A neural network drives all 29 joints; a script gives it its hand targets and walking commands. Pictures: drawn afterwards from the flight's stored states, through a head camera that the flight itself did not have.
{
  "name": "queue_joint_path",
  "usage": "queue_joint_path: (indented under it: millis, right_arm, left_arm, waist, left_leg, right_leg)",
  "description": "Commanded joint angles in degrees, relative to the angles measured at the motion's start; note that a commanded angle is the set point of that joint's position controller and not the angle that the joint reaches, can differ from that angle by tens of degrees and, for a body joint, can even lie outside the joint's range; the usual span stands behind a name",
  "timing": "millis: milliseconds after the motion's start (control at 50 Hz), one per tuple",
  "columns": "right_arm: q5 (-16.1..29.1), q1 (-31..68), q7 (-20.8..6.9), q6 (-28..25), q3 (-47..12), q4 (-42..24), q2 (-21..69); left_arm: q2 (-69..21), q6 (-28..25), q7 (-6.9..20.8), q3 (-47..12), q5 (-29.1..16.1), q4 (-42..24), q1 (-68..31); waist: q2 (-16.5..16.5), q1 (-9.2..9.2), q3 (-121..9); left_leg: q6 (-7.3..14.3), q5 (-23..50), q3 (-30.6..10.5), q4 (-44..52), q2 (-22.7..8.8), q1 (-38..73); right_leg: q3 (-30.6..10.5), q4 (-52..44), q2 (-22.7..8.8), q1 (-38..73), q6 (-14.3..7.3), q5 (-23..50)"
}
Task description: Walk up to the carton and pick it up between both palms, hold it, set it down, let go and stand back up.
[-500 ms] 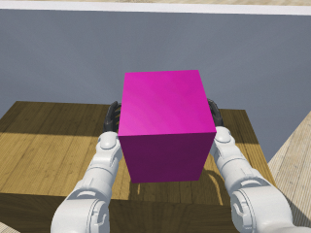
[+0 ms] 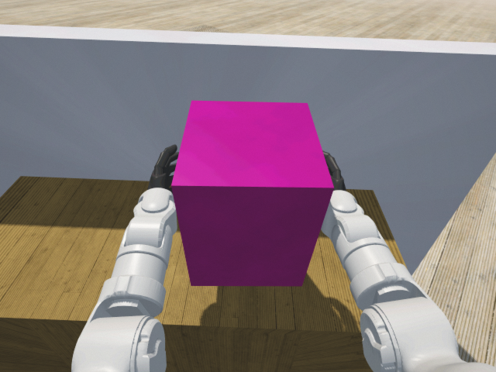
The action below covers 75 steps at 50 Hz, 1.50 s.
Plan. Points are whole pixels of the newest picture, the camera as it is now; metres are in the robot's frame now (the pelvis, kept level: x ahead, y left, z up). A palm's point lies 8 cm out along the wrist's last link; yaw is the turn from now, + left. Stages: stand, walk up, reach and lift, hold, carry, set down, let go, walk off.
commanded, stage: reach and lift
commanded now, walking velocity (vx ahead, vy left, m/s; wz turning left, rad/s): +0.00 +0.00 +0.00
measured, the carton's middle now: (248, 195) +0.39 +0.03 +0.12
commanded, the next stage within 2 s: hold in 1.34 s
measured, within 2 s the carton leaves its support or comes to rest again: neither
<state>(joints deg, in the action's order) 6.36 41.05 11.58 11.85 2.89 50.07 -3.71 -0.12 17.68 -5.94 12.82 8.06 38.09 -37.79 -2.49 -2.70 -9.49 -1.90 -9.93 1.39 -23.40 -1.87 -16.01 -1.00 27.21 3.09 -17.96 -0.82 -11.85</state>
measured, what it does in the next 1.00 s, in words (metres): stands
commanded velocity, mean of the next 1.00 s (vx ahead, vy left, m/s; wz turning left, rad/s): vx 0.00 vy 0.00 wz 0.00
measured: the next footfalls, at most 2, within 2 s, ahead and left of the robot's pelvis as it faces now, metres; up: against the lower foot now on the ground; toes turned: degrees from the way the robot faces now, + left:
none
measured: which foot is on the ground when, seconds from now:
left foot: down 0.00-1.00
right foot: down 0.00-1.00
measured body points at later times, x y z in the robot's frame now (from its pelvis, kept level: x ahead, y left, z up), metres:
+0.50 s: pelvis +0.00 +0.01 +0.00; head -0.06 +0.03 +0.45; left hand +0.38 +0.18 +0.18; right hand +0.39 -0.11 +0.16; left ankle +0.02 +0.15 -0.74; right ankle +0.02 -0.08 -0.74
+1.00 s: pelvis +0.00 +0.01 +0.00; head -0.05 +0.02 +0.45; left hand +0.38 +0.17 +0.19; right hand +0.39 -0.12 +0.17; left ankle +0.02 +0.15 -0.74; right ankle +0.02 -0.08 -0.74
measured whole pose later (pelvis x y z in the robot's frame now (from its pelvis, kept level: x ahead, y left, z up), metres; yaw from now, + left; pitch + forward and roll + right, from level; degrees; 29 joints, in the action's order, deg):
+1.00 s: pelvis +0.00 +0.01 +0.00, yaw +0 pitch -1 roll +1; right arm 10.8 41.1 13.7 21.2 0.9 38.6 -3.3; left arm 0.3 34.5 -2.0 13.6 12.8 20.3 -37.8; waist -2.3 1.3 -6.3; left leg -1.1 -9.5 1.4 -21.9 -1.3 -10.9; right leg -1.0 24.1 2.5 -12.0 -0.8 -10.7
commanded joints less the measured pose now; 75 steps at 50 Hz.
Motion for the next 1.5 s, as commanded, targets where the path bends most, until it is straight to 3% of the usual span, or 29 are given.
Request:
queue_joint_path:
  millis: [0, 80, 200, 260, 300, 380, 420, 480, 540, 580, 620, 640, 800, 860, 900, 940, 980, 1000, 1060, 1120, 1180, 1340, 1480]
  right_arm:
    - [5.67, 50.95, -7.24, -3.35, -20.46, -29.43, 44.73]
    - [5.78, 51.06, -6.46, -2.03, -19.85, -29.19, 43.91]
    - [8.97, 52.77, -5.95, -1.16, -23.15, -34.85, 43.66]
    - [8.18, 53.16, -5.59, -0.26, -22.90, -34.70, 43.30]
    - [10.43, 53.26, -5.40, -0.10, -24.74, -38.06, 43.16]
    - [9.75, 51.79, -5.00, 1.60, -21.90, -35.04, 40.17]
    - [9.94, 50.77, -5.14, 1.80, -21.99, -35.59, 39.64]
    - [9.56, 53.29, -5.48, 1.98, -19.86, -33.60, 39.12]
    - [9.78, 55.34, -5.99, 1.58, -20.09, -35.31, 39.28]
    - [10.30, 54.28, -6.25, 1.55, -20.48, -34.76, 39.53]
    - [10.61, 56.46, -6.16, 1.43, -21.95, -38.55, 40.15]
    - [10.77, 56.71, -6.20, 1.29, -21.94, -39.48, 40.37]
    - [10.06, 55.18, -5.39, 2.73, -21.46, -38.56, 39.49]
    - [11.55, 55.46, -5.01, 3.00, -23.39, -40.98, 40.22]
    - [12.10, 55.10, -4.64, 3.42, -24.18, -42.00, 40.71]
    - [12.27, 55.52, -4.63, 3.73, -24.42, -42.39, 40.28]
    - [12.88, 54.67, -4.51, 4.09, -24.26, -43.38, 39.68]
    - [12.90, 55.02, -4.52, 4.29, -24.39, -42.44, 39.42]
    - [11.88, 51.85, -4.17, 5.46, -23.12, -39.77, 38.60]
    - [12.86, 53.24, -4.34, 5.55, -23.54, -40.82, 38.28]
    - [14.37, 55.81, -4.05, 5.20, -26.31, -46.26, 39.64]
    - [12.29, 55.56, -5.01, 6.38, -22.31, -39.90, 38.49]
    - [14.05, 56.05, -4.68, 6.65, -24.14, -44.78, 38.97]
  left_arm:
    - [-36.31, 0.70, 10.62, -17.63, -2.38, -15.03, -41.11]
    - [-34.52, 3.34, 12.24, -15.04, -0.77, -14.37, -39.97]
    - [-35.20, 6.44, 12.39, -17.82, -1.43, -17.88, -38.29]
    - [-35.40, 7.46, 12.45, -19.14, -2.06, -19.52, -40.52]
    - [-37.52, 8.31, 11.98, -22.56, -3.24, -23.39, -39.70]
    - [-35.50, 10.68, 12.33, -20.83, -1.75, -20.29, -39.44]
    - [-35.92, 11.32, 12.54, -21.10, -1.79, -22.41, -38.24]
    - [-35.53, 12.12, 12.83, -19.34, -1.19, -18.80, -39.76]
    - [-36.39, 12.24, 12.24, -21.24, -2.27, -21.07, -42.39]
    - [-36.90, 12.13, 11.72, -22.51, -2.49, -23.43, -43.53]
    - [-36.55, 12.20, 11.46, -22.67, -3.21, -23.63, -42.74]
    - [-37.13, 11.90, 11.21, -24.00, -4.21, -25.17, -44.18]
    - [-34.15, 13.52, 12.52, -20.53, -2.87, -22.65, -41.27]
    - [-35.42, 13.53, 12.31, -22.78, -3.81, -26.40, -42.09]
    - [-34.50, 13.67, 12.70, -22.42, -4.03, -26.87, -41.64]
    - [-34.72, 13.99, 12.45, -22.66, -3.74, -26.88, -41.85]
    - [-35.19, 14.50, 12.26, -23.48, -4.18, -28.24, -41.08]
    - [-34.76, 14.75, 12.31, -23.11, -3.64, -27.46, -41.33]
    - [-33.03, 15.49, 13.17, -21.14, -2.62, -26.77, -40.46]
    - [-33.46, 16.04, 13.22, -21.39, -2.54, -26.88, -40.21]
    - [-34.35, 16.12, 12.78, -23.44, -3.75, -29.95, -40.48]
    - [-33.77, 17.01, 12.60, -22.05, -3.01, -27.83, -43.90]
    - [-35.24, 17.31, 11.75, -25.31, -5.18, -32.07, -44.45]
  waist:
    - [0.67, 0.95, -22.94]
    - [0.12, 1.18, -18.36]
    - [1.73, 0.94, -20.04]
    - [1.72, 2.00, -20.99]
    - [3.29, 2.88, -23.83]
    - [3.99, 3.65, -17.61]
    - [3.59, 4.07, -18.27]
    - [3.21, 3.96, -14.05]
    - [4.70, 3.99, -17.10]
    - [5.91, 4.04, -18.53]
    - [4.49, 3.20, -20.21]
    - [4.55, 3.62, -21.39]
    - [1.38, 3.63, -17.65]
    - [2.71, 4.23, -20.63]
    - [1.95, 3.88, -21.63]
    - [2.79, 3.51, -21.68]
    - [3.10, 4.53, -21.61]
    - [3.15, 3.91, -20.79]
    - [1.75, 4.87, -18.13]
    - [2.50, 4.15, -18.08]
    - [2.50, 3.88, -23.23]
    - [3.11, 4.60, -18.29]
    - [3.48, 5.29, -22.99]
  left_leg:
    - [2.06, 9.69, -1.40, 3.42, 5.50, 9.20]
    - [2.63, 6.66, -1.13, 4.33, 5.88, 8.30]
    - [2.27, 10.82, -1.16, 3.17, 6.05, 11.30]
    - [2.45, 9.98, -1.21, 3.29, 5.97, 12.89]
    - [1.61, 15.13, -1.88, 2.10, 5.76, 15.41]
    - [1.72, 10.99, -1.90, 2.87, 5.69, 15.02]
    - [1.74, 12.45, -2.14, 2.89, 5.51, 16.16]
    - [2.26, 8.60, -1.96, 4.26, 5.03, 15.59]
    - [1.98, 9.81, -1.88, 3.62, 4.96, 16.45]
    - [1.64, 11.35, -2.10, 3.38, 4.87, 17.77]
    - [2.08, 11.30, -2.12, 3.06, 5.05, 17.81]
    - [1.91, 11.80, -2.21, 3.04, 5.06, 17.28]
    - [3.02, 9.31, -1.69, 3.88, 5.46, 16.00]
    - [2.51, 12.26, -2.01, 2.94, 5.64, 16.95]
    - [2.52, 12.76, -2.11, 2.49, 5.77, 16.71]
    - [2.34, 13.30, -2.18, 2.47, 5.65, 16.78]
    - [2.07, 14.63, -2.48, 2.07, 5.61, 17.35]
    - [1.94, 13.37, -2.29, 2.38, 5.63, 16.62]
    - [2.37, 11.72, -2.23, 3.01, 5.66, 16.63]
    - [2.29, 11.58, -2.21, 3.42, 5.39, 16.39]
    - [2.09, 15.16, -2.31, 1.93, 5.59, 17.55]
    - [2.41, 9.12, -2.07, 3.98, 4.90, 16.95]
    - [1.79, 13.85, -2.37, 2.05, 5.09, 18.35]
  right_leg:
    - [-1.52, -8.34, -3.41, 26.82, 5.75, 23.91]
    - [-1.32, -9.20, -3.92, 26.33, 6.35, 23.23]
    - [-0.54, -9.57, -2.82, 25.92, 5.74, 23.99]
    - [-0.14, -9.93, -2.91, 25.03, 5.94, 22.16]
    - [0.69, -9.02, -1.60, 25.36, 5.38, 24.86]
    - [0.79, -10.88, -1.75, 22.13, 5.03, 17.66]
    - [1.38, -10.87, -1.35, 21.97, 4.95, 17.69]
    - [1.75, -12.30, -1.48, 18.68, 4.72, 10.87]
    - [1.94, -12.08, -1.16, 18.13, 4.39, 10.37]
    - [2.46, -11.73, -0.68, 17.64, 4.26, 10.51]
    - [1.95, -11.95, -0.97, 18.47, 4.54, 11.62]
    - [2.12, -11.59, -0.67, 18.54, 4.48, 12.02]
    - [1.82, -12.10, -1.74, 19.14, 5.45, 13.26]
    - [1.56, -11.22, -1.44, 20.84, 5.29, 17.57]
    - [0.94, -10.72, -1.84, 22.46, 5.79, 21.12]
    - [1.31, -10.61, -1.43, 22.00, 5.43, 20.49]
    - [1.26, -10.28, -1.39, 21.90, 5.33, 22.41]
    - [1.39, -10.63, -1.37, 21.84, 5.48, 21.01]
    - [1.38, -11.02, -1.75, 21.71, 5.74, 20.11]
    - [1.28, -11.08, -1.84, 21.01, 5.43, 19.72]
    - [1.21, -10.03, -1.34, 23.50, 5.51, 24.71]
    - [1.92, -11.80, -0.98, 18.04, 4.72, 12.39]
    - [1.43, -10.82, -0.63, 20.17, 4.76, 18.90]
